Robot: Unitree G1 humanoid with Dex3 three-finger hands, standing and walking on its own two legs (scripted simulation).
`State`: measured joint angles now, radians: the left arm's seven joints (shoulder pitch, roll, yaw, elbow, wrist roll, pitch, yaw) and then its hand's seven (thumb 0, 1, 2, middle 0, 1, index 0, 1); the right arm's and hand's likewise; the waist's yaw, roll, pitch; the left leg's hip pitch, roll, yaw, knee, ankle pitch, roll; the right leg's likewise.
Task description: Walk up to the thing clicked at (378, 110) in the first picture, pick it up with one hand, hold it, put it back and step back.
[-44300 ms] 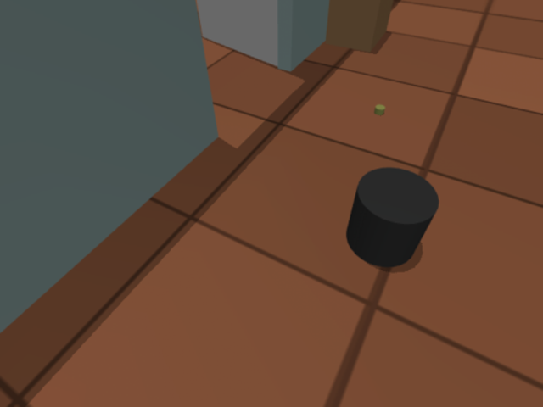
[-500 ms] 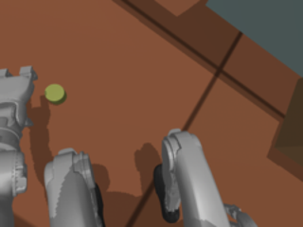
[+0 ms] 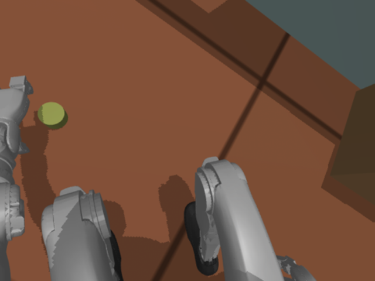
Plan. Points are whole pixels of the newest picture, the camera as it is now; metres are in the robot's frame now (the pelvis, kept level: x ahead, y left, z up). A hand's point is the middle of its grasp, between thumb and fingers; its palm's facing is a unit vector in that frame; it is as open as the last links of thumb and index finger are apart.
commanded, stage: rise first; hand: left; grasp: from above
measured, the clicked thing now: (53, 115) +0.53 +0.25 -0.31
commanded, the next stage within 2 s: approach in 1.48 s
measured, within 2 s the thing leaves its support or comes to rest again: neither
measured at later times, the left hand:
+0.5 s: hand (19, 120) +0.48 +0.29 -0.19, palm faces -0.46 -0.08 -0.89, open 13.8 cm
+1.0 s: hand (18, 120) +0.48 +0.29 -0.19, palm faces -0.45 -0.07 -0.89, open 13.5 cm
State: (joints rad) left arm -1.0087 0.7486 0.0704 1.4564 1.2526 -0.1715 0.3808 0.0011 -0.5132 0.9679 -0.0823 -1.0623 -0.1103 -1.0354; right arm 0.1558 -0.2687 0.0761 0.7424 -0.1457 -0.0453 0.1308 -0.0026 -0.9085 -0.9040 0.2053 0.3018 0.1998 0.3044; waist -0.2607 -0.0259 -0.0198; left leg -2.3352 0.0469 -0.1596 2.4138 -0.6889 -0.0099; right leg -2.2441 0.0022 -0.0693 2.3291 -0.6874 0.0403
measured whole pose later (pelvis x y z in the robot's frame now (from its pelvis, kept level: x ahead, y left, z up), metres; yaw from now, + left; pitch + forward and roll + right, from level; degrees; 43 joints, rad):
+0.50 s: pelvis +0.00 +0.00 -0.01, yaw -1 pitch +33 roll -9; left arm -1.05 0.81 0.08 1.49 1.25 -0.17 0.37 0.00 -0.49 0.95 -0.11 -1.06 -0.13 -1.04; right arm 0.16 -0.28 0.12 0.72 -0.16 -0.05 0.14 0.00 -0.91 -0.90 0.21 0.30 0.20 0.30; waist -0.29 -0.03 0.02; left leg -2.36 0.04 -0.18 2.45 -0.68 -0.01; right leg -2.26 0.01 -0.08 2.35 -0.68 0.04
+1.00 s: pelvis +0.00 +0.00 -0.01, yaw -2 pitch +33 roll -10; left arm -1.03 0.82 0.08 1.47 1.25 -0.17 0.37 0.00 -0.44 0.91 -0.16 -1.00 -0.18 -0.98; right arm 0.17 -0.28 0.14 0.71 -0.16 -0.06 0.16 0.00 -0.91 -0.90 0.21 0.30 0.20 0.30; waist -0.30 -0.03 0.02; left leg -2.36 0.04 -0.19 2.46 -0.68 -0.01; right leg -2.26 0.01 -0.09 2.35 -0.67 0.05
